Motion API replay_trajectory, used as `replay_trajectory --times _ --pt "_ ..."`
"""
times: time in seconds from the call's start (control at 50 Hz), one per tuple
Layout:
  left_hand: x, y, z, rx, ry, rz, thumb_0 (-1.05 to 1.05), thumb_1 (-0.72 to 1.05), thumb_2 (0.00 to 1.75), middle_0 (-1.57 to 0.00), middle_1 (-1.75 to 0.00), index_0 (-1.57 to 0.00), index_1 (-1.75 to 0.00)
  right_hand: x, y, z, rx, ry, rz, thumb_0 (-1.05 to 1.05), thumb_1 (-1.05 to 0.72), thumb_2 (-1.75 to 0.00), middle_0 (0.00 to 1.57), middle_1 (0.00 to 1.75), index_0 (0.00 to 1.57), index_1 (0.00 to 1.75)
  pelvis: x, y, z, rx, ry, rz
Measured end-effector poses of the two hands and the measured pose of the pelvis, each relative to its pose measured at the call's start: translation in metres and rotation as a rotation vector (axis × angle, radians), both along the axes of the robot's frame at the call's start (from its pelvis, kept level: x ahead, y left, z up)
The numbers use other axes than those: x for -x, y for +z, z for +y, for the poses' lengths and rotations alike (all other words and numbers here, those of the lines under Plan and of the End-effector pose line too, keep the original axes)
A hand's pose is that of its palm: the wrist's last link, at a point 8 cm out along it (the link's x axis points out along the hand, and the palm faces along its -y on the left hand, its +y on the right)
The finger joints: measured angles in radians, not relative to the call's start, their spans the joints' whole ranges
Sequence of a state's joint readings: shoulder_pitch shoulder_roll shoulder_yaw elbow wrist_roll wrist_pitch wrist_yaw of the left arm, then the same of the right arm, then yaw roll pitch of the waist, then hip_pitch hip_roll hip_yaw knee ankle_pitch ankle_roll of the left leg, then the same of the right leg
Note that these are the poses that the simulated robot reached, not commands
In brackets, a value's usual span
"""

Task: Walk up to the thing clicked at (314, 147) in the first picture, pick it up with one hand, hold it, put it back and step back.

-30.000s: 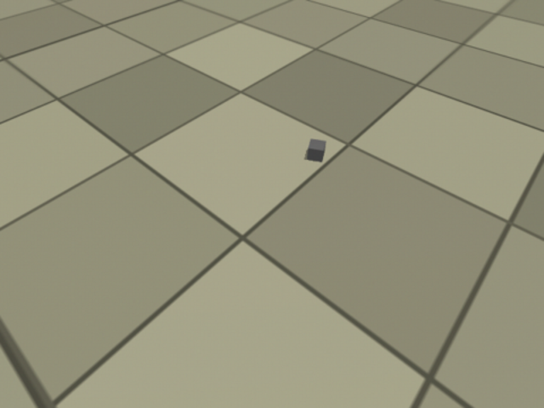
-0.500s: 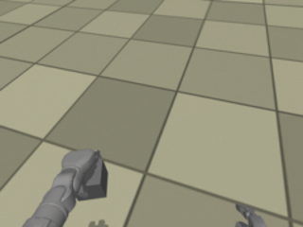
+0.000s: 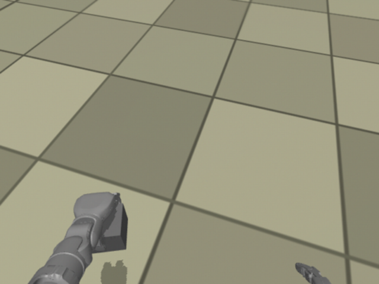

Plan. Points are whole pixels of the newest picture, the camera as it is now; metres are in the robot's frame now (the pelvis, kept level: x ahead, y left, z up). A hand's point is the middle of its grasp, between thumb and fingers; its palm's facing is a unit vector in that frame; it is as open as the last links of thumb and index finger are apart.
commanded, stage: crouch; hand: left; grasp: from above
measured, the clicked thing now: (107, 228) +0.29 +0.22 -0.15
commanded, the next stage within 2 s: lower in 1.52 s
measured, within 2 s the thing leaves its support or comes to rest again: neither
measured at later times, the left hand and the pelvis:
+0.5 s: hand (122, 223) +0.36 +0.24 -0.35, palm faces -0.45 -0.01 -0.90, open 11.3 cm; pelvis -0.04 +0.01 -0.20, yaw -1 degrees
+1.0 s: hand (130, 229) +0.39 +0.24 -0.50, palm faces -0.46 -0.03 -0.89, open 11.3 cm; pelvis -0.05 +0.00 -0.33, yaw -3 degrees
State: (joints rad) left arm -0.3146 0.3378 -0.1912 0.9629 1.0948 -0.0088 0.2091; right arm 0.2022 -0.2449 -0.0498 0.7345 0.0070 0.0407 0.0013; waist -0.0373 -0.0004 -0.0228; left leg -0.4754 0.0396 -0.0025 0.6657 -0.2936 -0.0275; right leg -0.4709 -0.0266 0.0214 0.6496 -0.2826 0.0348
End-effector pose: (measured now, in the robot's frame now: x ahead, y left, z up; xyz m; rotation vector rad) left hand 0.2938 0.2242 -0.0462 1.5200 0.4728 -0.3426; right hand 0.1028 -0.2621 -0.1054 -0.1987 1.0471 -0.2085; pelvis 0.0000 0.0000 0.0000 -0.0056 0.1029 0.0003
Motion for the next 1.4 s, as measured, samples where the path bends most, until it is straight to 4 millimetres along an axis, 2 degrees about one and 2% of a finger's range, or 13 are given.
replay_trajectory --times 0.08,0.16,0.3,0.4,0.48,0.58,0.74,0.86,0.98,1.4 --pt "-0.006 -0.031 0.000 -0.013 -0.017 0.001 -0.04 -0.22 0.60 -0.67 -0.58 -0.65 -0.59 0.023 -0.018 -0.009 0.031 -0.013 0.061 0.00 -0.88 -0.90 0.20 0.30 0.20 0.30 0.005 -0.019 0.000 0.004 0.001 0.077" --pt "-0.016 -0.070 0.001 -0.026 -0.035 -0.017 -0.04 -0.21 0.60 -0.66 -0.58 -0.64 -0.59 0.049 -0.047 -0.018 0.068 -0.026 0.130 0.00 -0.88 -0.89 0.20 0.30 0.20 0.30 0.013 -0.049 0.002 0.010 0.004 0.168" --pt "-0.046 -0.145 0.004 -0.040 -0.012 -0.067 -0.04 -0.18 0.58 -0.64 -0.59 -0.62 -0.59 0.093 -0.111 -0.023 0.116 -0.064 0.245 0.00 -0.88 -0.89 0.20 0.30 0.20 0.30 0.027 -0.115 0.004 0.022 -0.001 0.327" --pt "-0.065 -0.195 0.007 -0.039 0.018 -0.085 -0.04 -0.18 0.58 -0.63 -0.60 -0.62 -0.59 0.113 -0.161 -0.016 0.114 -0.082 0.297 0.00 -0.88 -0.89 0.20 0.30 0.20 0.30 0.035 -0.162 0.006 0.030 -0.004 0.412" --pt "-0.073 -0.232 0.009 -0.038 0.027 -0.066 -0.04 -0.18 0.58 -0.63 -0.60 -0.61 -0.59 0.119 -0.197 -0.006 0.091 -0.076 0.315 0.00 -0.88 -0.89 0.20 0.30 0.20 0.30 0.041 -0.194 0.007 0.035 -0.004 0.460" --pt "-0.078 -0.278 0.011 -0.028 0.022 -0.027 -0.04 -0.18 0.58 -0.63 -0.60 -0.62 -0.59 0.116 -0.238 0.004 0.060 -0.047 0.316 0.00 -0.89 -0.89 0.20 0.30 0.20 0.30 0.045 -0.229 0.008 0.042 -0.002 0.509" --pt "-0.084 -0.341 0.012 0.000 -0.005 -0.021 -0.04 -0.19 0.58 -0.64 -0.60 -0.62 -0.59 0.100 -0.286 0.004 0.055 0.032 0.312 0.00 -0.89 -0.90 0.20 0.30 0.20 0.30 0.046 -0.276 0.005 0.052 -0.002 0.555" --pt "-0.095 -0.374 0.014 -0.001 0.001 -0.051 -0.04 -0.19 0.59 -0.65 -0.59 -0.63 -0.59 0.092 -0.307 -0.006 0.084 0.067 0.309 0.00 -0.89 -0.90 0.20 0.30 0.20 0.30 0.047 -0.303 0.004 0.059 -0.005 0.567" --pt "-0.105 -0.397 0.017 -0.011 0.021 -0.048 -0.04 -0.20 0.59 -0.65 -0.59 -0.64 -0.59 0.094 -0.321 -0.013 0.097 0.077 0.323 0.00 -0.90 -0.90 0.20 0.30 0.20 0.30 0.048 -0.323 0.003 0.063 -0.011 0.569" --pt "-0.114 -0.457 0.017 0.009 -0.003 -0.024 -0.04 -0.21 0.60 -0.66 -0.59 -0.64 -0.59 0.145 -0.366 -0.008 0.067 0.053 0.435 0.00 -0.90 -0.90 0.20 0.30 0.20 0.30 0.060 -0.378 0.005 0.073 -0.030 0.542"
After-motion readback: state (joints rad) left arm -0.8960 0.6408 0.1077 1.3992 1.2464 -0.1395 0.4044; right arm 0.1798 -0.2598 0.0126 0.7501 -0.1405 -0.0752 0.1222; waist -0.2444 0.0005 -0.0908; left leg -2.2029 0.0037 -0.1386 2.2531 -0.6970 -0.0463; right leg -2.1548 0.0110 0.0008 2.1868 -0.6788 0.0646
